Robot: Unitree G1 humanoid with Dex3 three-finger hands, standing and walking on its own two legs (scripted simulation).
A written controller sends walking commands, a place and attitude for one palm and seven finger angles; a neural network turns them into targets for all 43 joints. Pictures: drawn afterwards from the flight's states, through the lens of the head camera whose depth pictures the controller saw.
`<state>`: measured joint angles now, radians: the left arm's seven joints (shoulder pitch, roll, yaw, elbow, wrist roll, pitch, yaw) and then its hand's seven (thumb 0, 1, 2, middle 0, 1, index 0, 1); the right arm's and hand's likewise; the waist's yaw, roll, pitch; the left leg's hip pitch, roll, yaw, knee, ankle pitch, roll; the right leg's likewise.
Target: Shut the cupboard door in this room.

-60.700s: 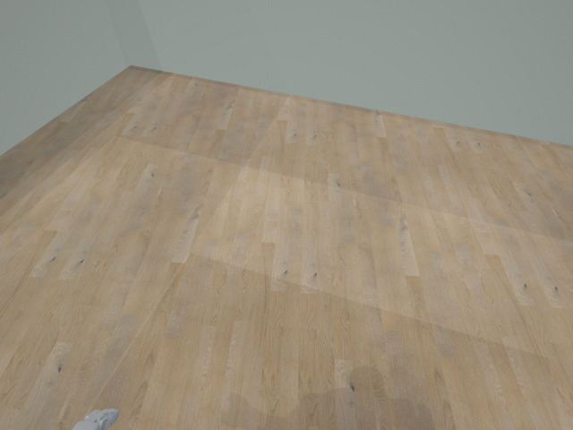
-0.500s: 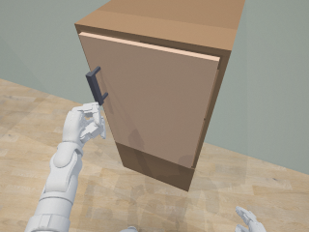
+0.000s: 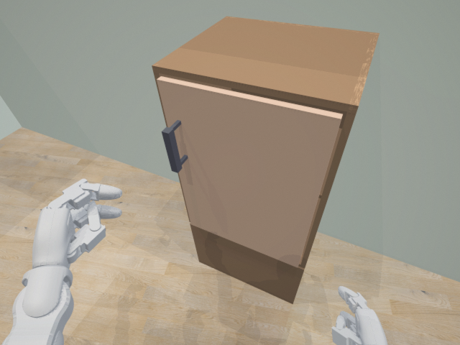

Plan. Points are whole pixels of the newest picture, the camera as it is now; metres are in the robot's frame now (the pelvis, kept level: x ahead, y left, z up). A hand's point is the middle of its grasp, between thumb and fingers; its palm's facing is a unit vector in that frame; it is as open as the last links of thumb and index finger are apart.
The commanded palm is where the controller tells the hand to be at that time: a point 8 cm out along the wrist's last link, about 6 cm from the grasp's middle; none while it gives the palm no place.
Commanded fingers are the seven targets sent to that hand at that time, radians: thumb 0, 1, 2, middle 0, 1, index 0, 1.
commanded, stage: draw the hand back to the body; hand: left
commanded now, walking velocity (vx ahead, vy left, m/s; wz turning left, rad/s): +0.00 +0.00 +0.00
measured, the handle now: (176, 146) +0.58 +0.21 +0.01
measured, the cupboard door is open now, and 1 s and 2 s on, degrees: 0 0 0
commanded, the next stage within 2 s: step back with the hand held close in 0.62 s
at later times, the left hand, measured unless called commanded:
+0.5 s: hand (64, 244) +0.20 +0.25 +0.15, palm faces +0.46 -0.80 -0.38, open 7.3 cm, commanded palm +0.15 +0.29 +0.18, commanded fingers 0.00 0.90 0.90 -0.20 -0.30 -0.20 -0.30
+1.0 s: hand (71, 233) +0.22 +0.25 +0.15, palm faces +0.36 -0.79 -0.50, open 7.4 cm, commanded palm +0.16 +0.29 +0.18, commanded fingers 0.00 0.90 0.90 -0.20 -0.30 -0.20 -0.30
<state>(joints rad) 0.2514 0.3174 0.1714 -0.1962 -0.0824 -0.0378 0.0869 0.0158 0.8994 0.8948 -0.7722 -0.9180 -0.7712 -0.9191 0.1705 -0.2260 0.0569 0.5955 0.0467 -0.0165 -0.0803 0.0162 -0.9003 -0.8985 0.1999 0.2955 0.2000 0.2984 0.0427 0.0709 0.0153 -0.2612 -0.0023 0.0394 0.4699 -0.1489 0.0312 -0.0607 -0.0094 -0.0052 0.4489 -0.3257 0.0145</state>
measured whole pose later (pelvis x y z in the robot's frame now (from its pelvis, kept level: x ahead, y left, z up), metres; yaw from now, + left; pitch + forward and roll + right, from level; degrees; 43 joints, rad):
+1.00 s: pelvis +0.02 -0.01 +0.00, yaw +0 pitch +0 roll -1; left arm 0.53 0.40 0.36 -0.44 -0.08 -0.09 0.09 0.01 0.89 0.89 -0.22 -0.30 -0.22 -0.31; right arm 0.16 -0.26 -0.01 0.57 0.03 0.05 -0.09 0.02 -0.90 -0.90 0.20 0.30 0.20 0.30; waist 0.03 0.08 0.01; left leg -0.32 0.01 0.04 0.51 -0.18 0.02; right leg -0.11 0.00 -0.01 0.47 -0.35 0.01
